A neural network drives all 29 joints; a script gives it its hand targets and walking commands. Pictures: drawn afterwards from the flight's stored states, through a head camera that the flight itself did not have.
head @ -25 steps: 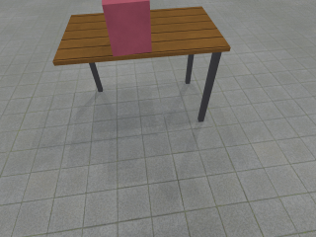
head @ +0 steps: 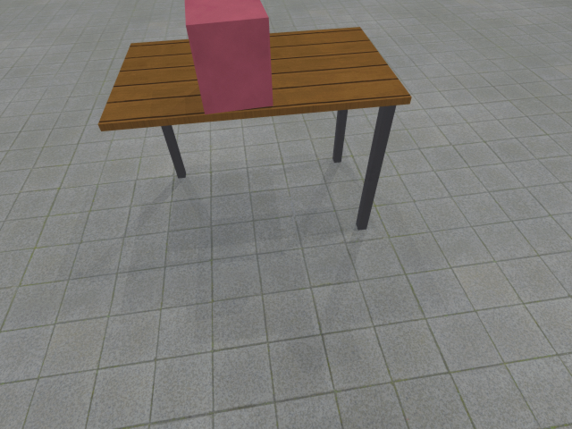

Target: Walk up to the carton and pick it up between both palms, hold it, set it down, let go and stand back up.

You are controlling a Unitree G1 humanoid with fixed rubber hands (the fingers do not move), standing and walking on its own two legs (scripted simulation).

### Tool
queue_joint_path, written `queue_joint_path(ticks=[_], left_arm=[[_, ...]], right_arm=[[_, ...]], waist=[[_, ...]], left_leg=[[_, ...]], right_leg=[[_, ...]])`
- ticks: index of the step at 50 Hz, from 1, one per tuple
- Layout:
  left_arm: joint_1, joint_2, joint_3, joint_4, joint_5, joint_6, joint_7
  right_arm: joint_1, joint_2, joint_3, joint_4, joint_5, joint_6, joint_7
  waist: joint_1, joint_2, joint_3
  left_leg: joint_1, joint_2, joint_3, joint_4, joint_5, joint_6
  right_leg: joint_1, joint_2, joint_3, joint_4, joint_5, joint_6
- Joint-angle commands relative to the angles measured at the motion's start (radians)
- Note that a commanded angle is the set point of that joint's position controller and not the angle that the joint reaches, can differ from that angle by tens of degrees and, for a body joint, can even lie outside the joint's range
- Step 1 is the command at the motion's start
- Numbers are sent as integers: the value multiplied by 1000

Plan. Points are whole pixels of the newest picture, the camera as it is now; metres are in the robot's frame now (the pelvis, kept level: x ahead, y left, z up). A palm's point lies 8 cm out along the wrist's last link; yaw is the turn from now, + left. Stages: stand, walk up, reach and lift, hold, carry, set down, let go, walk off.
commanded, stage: stand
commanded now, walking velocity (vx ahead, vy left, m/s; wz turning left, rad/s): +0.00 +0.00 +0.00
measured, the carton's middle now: (230, 55) +1.11 +0.17 +0.03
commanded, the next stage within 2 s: none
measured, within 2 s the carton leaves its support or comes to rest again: neither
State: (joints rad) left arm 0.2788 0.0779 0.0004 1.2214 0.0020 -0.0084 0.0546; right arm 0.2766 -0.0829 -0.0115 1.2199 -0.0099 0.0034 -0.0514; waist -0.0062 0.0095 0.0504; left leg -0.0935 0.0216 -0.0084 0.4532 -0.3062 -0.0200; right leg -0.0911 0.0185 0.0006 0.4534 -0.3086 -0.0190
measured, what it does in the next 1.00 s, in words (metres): stands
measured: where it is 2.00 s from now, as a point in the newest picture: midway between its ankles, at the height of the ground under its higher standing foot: outside the picture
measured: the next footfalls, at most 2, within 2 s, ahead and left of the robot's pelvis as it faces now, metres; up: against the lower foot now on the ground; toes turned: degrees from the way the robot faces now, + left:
none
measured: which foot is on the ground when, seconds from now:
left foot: down 0.00-1.00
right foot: down 0.00-1.00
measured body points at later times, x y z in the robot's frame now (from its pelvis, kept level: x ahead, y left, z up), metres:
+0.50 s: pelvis -0.01 +0.00 +0.00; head -0.01 +0.00 +0.45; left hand -0.04 +0.20 -0.17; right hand -0.05 -0.19 -0.17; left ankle -0.04 +0.13 -0.74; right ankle -0.04 -0.11 -0.74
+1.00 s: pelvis -0.02 +0.00 +0.00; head -0.01 +0.00 +0.45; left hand -0.05 +0.19 -0.16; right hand -0.05 -0.19 -0.17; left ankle -0.04 +0.13 -0.74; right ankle -0.04 -0.11 -0.74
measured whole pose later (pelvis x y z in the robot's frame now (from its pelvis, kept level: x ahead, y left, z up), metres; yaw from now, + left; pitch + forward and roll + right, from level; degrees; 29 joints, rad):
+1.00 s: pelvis -0.02 +0.00 +0.00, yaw +0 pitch -2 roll +0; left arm 0.29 0.08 -0.01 1.20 0.01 0.00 0.05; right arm 0.30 -0.08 0.00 1.19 -0.01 0.01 -0.04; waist -0.01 0.01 0.04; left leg -0.16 0.02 -0.01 0.47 -0.28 -0.02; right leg -0.15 0.01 0.00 0.47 -0.29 -0.01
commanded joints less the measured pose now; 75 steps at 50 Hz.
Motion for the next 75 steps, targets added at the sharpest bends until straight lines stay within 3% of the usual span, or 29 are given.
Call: queue_joint_path(ticks=[1, 2, 3, 5, 12, 16, 17, 19, 20, 22, 23, 27, 35, 37, 39, 40, 43, 44, 46, 47, 54, 56, 57, 58, 60, 66, 69, 73, 75], left_arm=[[89, 67, -1, -4, 5, -3, 7], [89, 94, 9, -8, 0, -2, 3], [85, 65, 5, -12, 4, -4, 7], [96, 89, 11, -14, 8, -2, 0], [98, 93, 6, -12, 11, -2, 1], [125, 81, 3, -14, 2, -8, -2], [91, 96, 2, -10, -3, -10, -2], [65, 78, 4, -26, -1, -10, -2], [103, 93, 7, -9, 9, -7, 1], [77, 56, -4, -16, 2, 0, 0], [92, 79, 5, -23, 1, 0, -4], [111, 92, 3, -23, -2, 3, -3], [97, 66, -4, -23, 2, 0, -5], [107, 106, 3, -27, 2, 1, -9], [97, 104, 2, -20, 3, -7, -3], [95, 98, 4, -26, 0, -11, -2], [104, 86, -1, -18, 1, -5, -4], [81, 66, -4, -30, 0, -1, -2], [139, 68, -3, -25, 7, 3, -4], [119, 79, -3, -27, 5, 2, -5], [102, 64, -7, -34, 3, -9, -7], [56, 109, 5, -46, 5, -9, -6], [116, 51, -7, -29, 0, -8, -7], [115, 63, -9, -27, 5, -10, -10], [125, 93, 5, -36, -5, -18, -6], [116, 51, -8, -26, 2, -10, -3], [113, 69, -1, -29, 2, -13, 1], [85, 59, 0, -34, 4, -19, -10], [88, 71, 9, -33, 3, -9, -6]], right_arm=[[80, -92, -14, -13, 0, 0, -6], [86, -87, -11, -4, -1, 3, -8], [93, -84, -8, -15, -7, 0, -11], [129, -52, 2, 9, 1, -2, -8], [112, -90, -3, -9, -4, -2, -2], [123, -94, -10, -12, 3, -11, -3], [144, -88, -8, -12, 8, -11, -2], [135, -86, -4, -8, 1, -8, -2], [133, -67, -3, -1, 1, -5, -7], [108, -88, -6, -18, 0, -5, -4], [112, -76, -4, -10, -2, -2, -9], [127, -56, 6, -8, 0, -1, 1], [158, -69, 9, -28, 4, -9, 1], [130, -86, -3, -35, -4, -8, 0], [127, -73, 0, -42, -2, -14, 2], [146, -61, 7, -35, 6, -17, 5], [120, -95, -4, -33, 0, -4, -1], [154, -82, -1, -29, 0, 1, 4], [132, -64, 5, -39, -4, 2, 7], [132, -45, 5, -33, 0, 0, 8], [126, -81, -2, -41, 2, -4, -1], [142, -30, 15, -41, 4, -9, 5], [136, -61, 5, -38, 2, -12, 0], [120, -63, 4, -47, 3, -13, 3], [139, -72, 4, -42, -2, -23, 6], [135, -84, -6, -37, -4, -17, -6], [123, -53, -1, -31, -8, -12, -2], [143, -60, -2, -28, 4, -13, -1], [130, -55, 0, -29, -3, -19, 0]], waist=[[7, 3, 117], [14, -30, 93], [9, 13, 108], [1, -2, 92], [8, -22, 92], [6, 12, 46], [-11, -58, 43], [-6, 10, 70], [4, -47, 87], [2, -31, 110], [11, 23, 138], [15, 31, 120], [-1, -50, 74], [10, 2, 51], [-1, -21, 60], [-5, 32, 40], [12, -44, 110], [-15, -19, 87], [12, -20, 130], [4, 28, 110], [1, -43, 72], [-19, -35, 69], [4, 0, 57], [-5, -38, 39], [6, 8, 10], [-3, -28, 72], [-1, 54, 62], [-13, -29, 48], [-5, -11, 77]], left_leg=[[-72, 54, -26, -74, 263, 32], [-76, 57, -37, -89, 228, 33], [-68, 58, -47, -90, 217, 40], [-83, 61, -47, -82, 213, 33], [-81, 60, -51, -91, 204, 38], [-26, 70, -48, -59, 258, 38], [-26, 63, -48, -65, 270, 38], [-117, 55, -59, -89, 210, 43], [-92, 57, -54, -80, 186, 39], [-112, 60, -56, -94, 179, 41], [-103, 61, -53, -97, 178, 39], [-147, 48, -58, -105, 148, 34], [-142, 56, -63, -100, 137, 44], [-97, 46, -60, -90, 160, 44], [-61, 60, -58, -77, 244, 43], [-82, 51, -54, -79, 213, 41], [-104, 55, -60, -82, 189, 42], [-107, 51, -53, -89, 149, 39], [-145, 48, -51, -84, 118, 37], [-143, 50, -47, -95, 151, 41], [-95, 51, -46, -67, 173, 31], [-135, 49, -56, -86, 164, 37], [-107, 56, -52, -76, 167, 45], [-89, 59, -57, -69, 190, 44], [-74, 55, -54, -68, 240, 49], [-81, 66, -58, -68, 282, 44], [-28, 62, -45, -52, 320, 45], [-65, 76, -53, -58, 321, 50], [-86, 67, -49, -66, 308, 42]], right_leg=[[-73, -100, 85, -77, 355, -28], [-62, -86, 77, -96, 274, -24], [-82, -94, 84, -95, 275, -29], [-62, -79, 69, -95, 237, -22], [-80, -91, 79, -88, 242, -25], [-83, -86, 82, -95, 286, -20], [-80, -84, 70, -91, 308, -26], [-55, -87, 73, -91, 265, -28], [-61, -85, 72, -97, 239, -28], [-94, -84, 77, -87, 231, -20], [-127, -88, 79, -94, 210, -22], [-94, -78, 77, -90, 167, -19], [-78, -78, 62, -85, 185, -20], [-100, -80, 73, -88, 182, -18], [-113, -88, 78, -80, 279, -25], [-80, -83, 67, -83, 258, -13], [-136, -82, 73, -100, 197, -16], [-117, -79, 71, -107, 153, -16], [-138, -78, 72, -103, 120, -11], [-112, -90, 82, -99, 173, -19], [-137, -88, 89, -128, 150, -24], [-102, -89, 83, -101, 168, -30], [-113, -88, 86, -109, 181, -27], [-104, -82, 73, -94, 219, -21], [-68, -90, 88, -87, 269, -26], [-100, -97, 74, -72, 328, -31], [-118, -100, 88, -80, 340, -30], [-54, -90, 64, -64, 365, -27], [-59, -92, 63, -66, 337, -19]])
